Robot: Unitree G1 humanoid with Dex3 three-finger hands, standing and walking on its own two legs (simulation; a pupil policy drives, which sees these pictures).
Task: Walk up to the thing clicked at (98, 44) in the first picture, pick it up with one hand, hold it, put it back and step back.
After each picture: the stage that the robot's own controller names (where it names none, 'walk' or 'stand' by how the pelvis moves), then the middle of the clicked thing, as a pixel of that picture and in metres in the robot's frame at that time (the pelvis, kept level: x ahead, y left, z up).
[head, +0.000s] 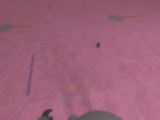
stand; (98, 45) +1.67 -0.15 -0.72
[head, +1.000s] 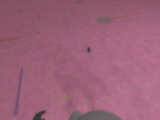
walk; (89, 50) +1.54 +0.17 -0.70
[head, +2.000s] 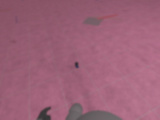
walk; (76, 65) +0.97 +0.32 -0.72
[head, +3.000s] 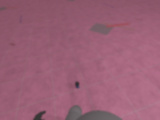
walk; (77, 85) +0.58 +0.23 -0.71
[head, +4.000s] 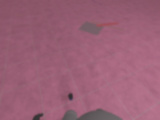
stand; (70, 96) +0.37 +0.20 -0.70
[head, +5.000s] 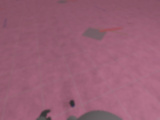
stand; (72, 103) +0.33 +0.21 -0.72
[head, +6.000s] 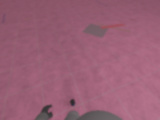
stand; (72, 102) +0.30 +0.20 -0.71
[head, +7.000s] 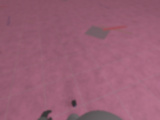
stand; (74, 103) +0.32 +0.19 -0.72
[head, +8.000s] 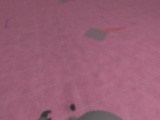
stand; (73, 107) +0.28 +0.20 -0.73
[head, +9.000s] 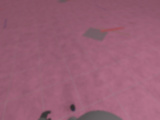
stand; (72, 107) +0.27 +0.20 -0.73
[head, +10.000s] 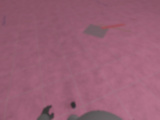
go down; (73, 105) +0.28 +0.20 -0.72
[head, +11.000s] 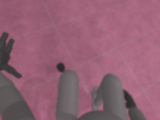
go down; (61, 67) +0.37 +0.23 -0.30
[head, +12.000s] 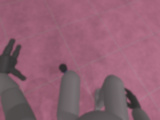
close in; (63, 68) +0.37 +0.23 -0.30
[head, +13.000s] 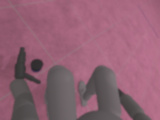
close in; (36, 66) +0.35 +0.25 -0.21
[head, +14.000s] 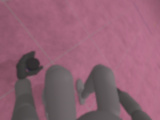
close; (32, 65) +0.35 +0.26 -0.22
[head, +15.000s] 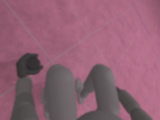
lift; (32, 64) +0.35 +0.26 -0.22
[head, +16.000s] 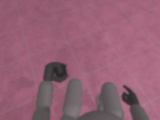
lift; (61, 73) +0.31 +0.20 -0.02
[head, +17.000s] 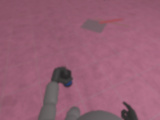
hold; (66, 78) +0.31 +0.17 +0.00
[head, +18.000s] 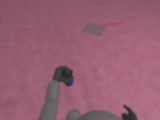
hold; (68, 77) +0.32 +0.17 +0.00
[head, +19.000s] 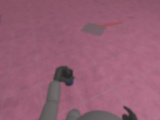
hold; (68, 77) +0.32 +0.17 +0.00
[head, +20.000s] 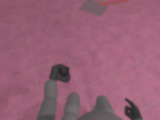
crouch; (64, 74) +0.34 +0.18 -0.05
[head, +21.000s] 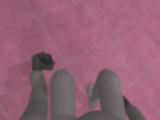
lower; (48, 62) +0.38 +0.24 -0.17
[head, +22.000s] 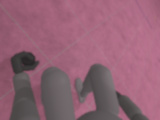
lower; (29, 62) +0.38 +0.26 -0.22
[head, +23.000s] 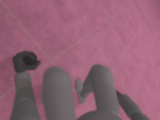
lower; (30, 61) +0.37 +0.26 -0.22
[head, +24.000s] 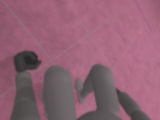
lower; (31, 61) +0.37 +0.26 -0.22
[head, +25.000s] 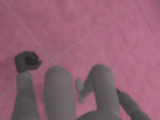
lower; (32, 61) +0.37 +0.26 -0.22
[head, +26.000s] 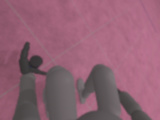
withdraw; (35, 62) +0.36 +0.25 -0.22
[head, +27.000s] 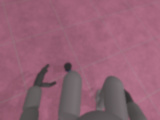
walk; (68, 67) +0.38 +0.20 -0.31
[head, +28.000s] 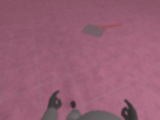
stand; (73, 104) +0.30 +0.17 -0.65
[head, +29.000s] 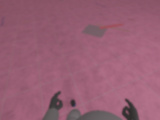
stand; (73, 103) +0.32 +0.19 -0.66
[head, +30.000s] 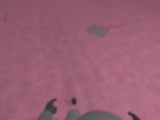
stand; (74, 101) +0.32 +0.18 -0.69
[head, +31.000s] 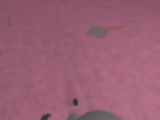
walk; (75, 102) +0.34 +0.18 -0.72
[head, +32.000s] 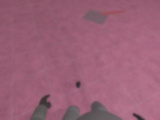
walk; (78, 84) +0.46 +0.11 -0.70
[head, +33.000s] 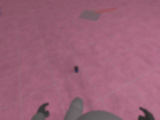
walk; (76, 69) +0.74 +0.25 -0.69
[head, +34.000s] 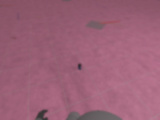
stand; (79, 66) +0.98 +0.20 -0.71
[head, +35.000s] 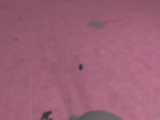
stand; (80, 67) +0.97 +0.20 -0.72
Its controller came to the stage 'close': yes
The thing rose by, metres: 0.71
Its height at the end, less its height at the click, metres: +0.00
